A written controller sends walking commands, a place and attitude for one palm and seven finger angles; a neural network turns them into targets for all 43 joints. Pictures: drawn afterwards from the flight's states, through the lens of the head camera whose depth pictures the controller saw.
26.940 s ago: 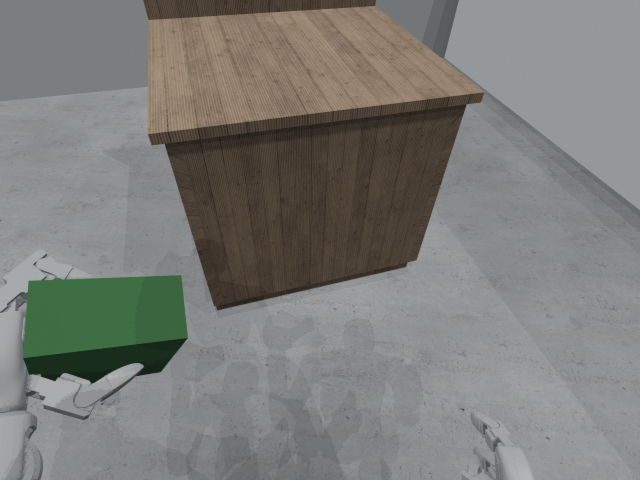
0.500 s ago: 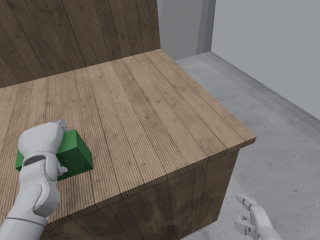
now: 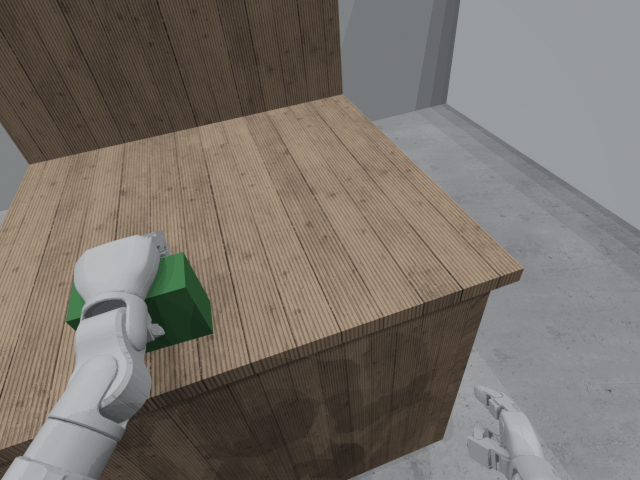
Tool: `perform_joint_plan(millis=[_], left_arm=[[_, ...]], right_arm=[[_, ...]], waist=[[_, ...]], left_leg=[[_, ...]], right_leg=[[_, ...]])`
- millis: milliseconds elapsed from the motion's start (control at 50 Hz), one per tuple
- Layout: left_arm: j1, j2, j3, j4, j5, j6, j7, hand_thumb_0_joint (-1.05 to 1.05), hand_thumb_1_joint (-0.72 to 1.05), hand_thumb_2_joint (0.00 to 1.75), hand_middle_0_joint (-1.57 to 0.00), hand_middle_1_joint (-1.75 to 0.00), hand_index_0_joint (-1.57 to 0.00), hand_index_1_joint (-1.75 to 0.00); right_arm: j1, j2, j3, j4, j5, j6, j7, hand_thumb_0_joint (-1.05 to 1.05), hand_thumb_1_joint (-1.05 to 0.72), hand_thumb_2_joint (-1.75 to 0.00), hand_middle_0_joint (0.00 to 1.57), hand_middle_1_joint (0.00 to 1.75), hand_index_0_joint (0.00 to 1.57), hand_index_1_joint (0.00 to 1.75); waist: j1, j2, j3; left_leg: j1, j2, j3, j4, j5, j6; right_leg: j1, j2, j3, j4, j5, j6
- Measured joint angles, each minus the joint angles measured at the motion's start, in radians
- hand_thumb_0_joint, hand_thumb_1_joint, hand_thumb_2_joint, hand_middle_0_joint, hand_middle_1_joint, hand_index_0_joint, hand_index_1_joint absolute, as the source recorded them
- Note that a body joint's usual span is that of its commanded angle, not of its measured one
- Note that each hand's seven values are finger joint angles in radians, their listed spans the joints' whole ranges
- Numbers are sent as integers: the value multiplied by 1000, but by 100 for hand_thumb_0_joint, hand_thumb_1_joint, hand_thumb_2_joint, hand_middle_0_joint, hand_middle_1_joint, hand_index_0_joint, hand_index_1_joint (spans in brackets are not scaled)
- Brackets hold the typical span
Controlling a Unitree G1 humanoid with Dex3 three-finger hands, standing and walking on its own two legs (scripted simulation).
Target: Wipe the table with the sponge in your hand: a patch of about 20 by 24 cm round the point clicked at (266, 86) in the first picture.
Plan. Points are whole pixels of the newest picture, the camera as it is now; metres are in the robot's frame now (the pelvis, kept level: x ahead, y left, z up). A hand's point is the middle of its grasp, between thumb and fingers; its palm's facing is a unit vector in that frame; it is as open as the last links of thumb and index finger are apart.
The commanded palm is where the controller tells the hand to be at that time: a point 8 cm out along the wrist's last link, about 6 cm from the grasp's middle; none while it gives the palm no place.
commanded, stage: slide across to the third lane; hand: left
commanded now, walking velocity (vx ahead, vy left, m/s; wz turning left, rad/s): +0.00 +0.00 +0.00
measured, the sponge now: (153, 317) +0.28 +0.28 +0.07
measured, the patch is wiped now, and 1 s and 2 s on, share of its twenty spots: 0.85 0.85 0.95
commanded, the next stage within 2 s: wipe forward along the third lane in 0.36 s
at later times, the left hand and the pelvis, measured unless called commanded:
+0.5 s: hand (197, 280) +0.31 +0.21 +0.12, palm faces +0.09 -0.05 -0.99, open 10.2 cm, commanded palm +0.29 +0.20 +0.17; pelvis -0.01 -0.02 +0.00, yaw +0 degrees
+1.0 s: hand (203, 251) +0.36 +0.22 +0.12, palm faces -0.05 -0.03 -1.00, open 10.1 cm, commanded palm +0.34 +0.23 +0.15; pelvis +0.00 -0.04 +0.00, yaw -1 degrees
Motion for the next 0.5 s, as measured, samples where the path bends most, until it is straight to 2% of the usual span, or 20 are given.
perform_joint_plan(millis=[140,300,500], left_arm=[[-57,-35,-61,35,-2,-19,11,0,-51,107,-70,-137,-71,-136],[-131,-74,-101,118,1,27,41,0,-51,107,-71,-136,-73,-134],[-176,-104,-153,163,3,67,42,0,-51,107,-70,-136,-72,-135]], right_arm=[[-8,13,6,22,-3,-20,6,2,-91,-90,20,30,19,30],[-33,19,9,42,-3,-13,14,2,-91,-90,20,30,20,30],[-39,3,-1,49,2,1,24,2,-91,-90,20,30,19,30]], waist=[[4,0,-3],[3,-4,-4],[-2,-8,-15]], left_leg=[[10,-1,-2,-9,10,-5],[16,4,1,-21,20,-13],[22,6,-3,-23,20,-19]], right_leg=[[3,-1,-2,6,2,-3],[-2,3,1,15,3,-12],[-1,5,-2,26,-4,-20]])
